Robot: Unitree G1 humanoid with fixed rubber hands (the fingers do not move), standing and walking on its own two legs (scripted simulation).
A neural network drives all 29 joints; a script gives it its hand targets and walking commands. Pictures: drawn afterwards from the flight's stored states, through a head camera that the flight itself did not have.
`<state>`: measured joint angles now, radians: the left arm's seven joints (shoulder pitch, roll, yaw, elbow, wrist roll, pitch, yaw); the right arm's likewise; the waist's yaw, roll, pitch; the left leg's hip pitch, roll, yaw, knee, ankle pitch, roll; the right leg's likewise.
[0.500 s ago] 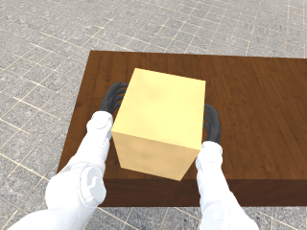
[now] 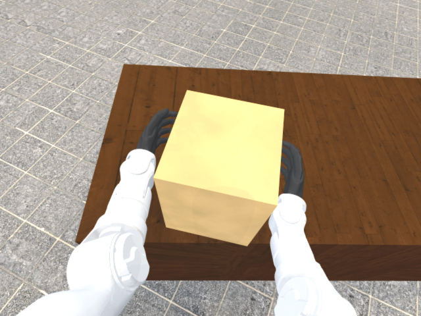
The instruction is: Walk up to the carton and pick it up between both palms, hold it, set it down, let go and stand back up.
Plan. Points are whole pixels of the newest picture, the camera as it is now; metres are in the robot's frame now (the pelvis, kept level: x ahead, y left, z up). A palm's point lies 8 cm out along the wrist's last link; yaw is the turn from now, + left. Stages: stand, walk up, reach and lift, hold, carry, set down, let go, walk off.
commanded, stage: reach and lift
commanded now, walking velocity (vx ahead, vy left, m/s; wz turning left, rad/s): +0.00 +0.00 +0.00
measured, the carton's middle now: (219, 174) +0.41 -0.03 -0.03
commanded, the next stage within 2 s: none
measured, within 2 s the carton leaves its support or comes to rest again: leaves its support in 0.92 s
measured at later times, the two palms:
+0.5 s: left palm (147, 148) +0.42 +0.11 +0.04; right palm (291, 187) +0.35 -0.17 +0.02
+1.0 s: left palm (145, 160) +0.40 +0.12 +0.04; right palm (297, 187) +0.34 -0.17 +0.04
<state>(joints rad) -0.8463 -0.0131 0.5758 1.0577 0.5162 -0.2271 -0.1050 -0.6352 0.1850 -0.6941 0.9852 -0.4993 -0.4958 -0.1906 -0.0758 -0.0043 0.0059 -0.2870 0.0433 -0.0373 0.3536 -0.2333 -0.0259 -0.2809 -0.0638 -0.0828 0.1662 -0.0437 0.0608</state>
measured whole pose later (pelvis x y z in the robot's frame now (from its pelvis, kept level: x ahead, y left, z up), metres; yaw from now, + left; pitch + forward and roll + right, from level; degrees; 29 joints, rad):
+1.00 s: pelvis -0.01 -0.01 +0.00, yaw -1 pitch +11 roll -1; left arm -0.78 0.05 0.36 1.21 0.26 -0.31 0.03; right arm -0.61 0.08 -0.37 1.07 -0.28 -0.45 -0.23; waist -0.05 0.00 -0.12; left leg -0.34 0.06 -0.02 0.37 -0.22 -0.04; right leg -0.36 -0.05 -0.06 0.20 -0.03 0.05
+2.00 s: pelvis -0.03 -0.01 +0.00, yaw +0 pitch -6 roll -1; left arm -0.61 -0.03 0.31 0.45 0.27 0.36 -0.01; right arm -0.59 -0.03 -0.01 0.62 0.14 0.09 -0.24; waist -0.10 -0.04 0.04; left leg -0.01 0.05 -0.03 0.34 -0.22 -0.04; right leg -0.04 -0.06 -0.08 0.22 -0.06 0.05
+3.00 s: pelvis -0.04 -0.01 +0.00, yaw +0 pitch -10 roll -1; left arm -0.63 -0.08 0.32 0.14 0.38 0.65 -0.06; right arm -0.63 0.00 -0.06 0.51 0.10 0.21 -0.18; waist -0.09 -0.06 0.08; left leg 0.05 0.05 -0.04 0.34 -0.21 -0.04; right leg 0.01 -0.06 -0.08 0.24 -0.07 0.04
